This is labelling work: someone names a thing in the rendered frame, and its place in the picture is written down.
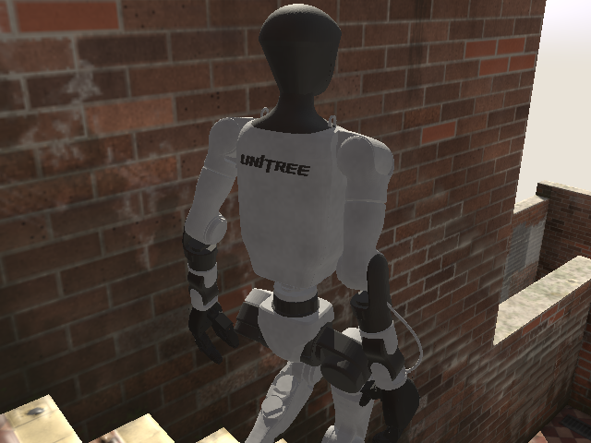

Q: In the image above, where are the stairs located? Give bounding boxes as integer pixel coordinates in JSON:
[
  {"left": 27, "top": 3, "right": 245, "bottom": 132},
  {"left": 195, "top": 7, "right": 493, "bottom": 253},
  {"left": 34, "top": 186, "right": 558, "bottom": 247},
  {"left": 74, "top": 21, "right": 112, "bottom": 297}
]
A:
[{"left": 0, "top": 394, "right": 287, "bottom": 443}]

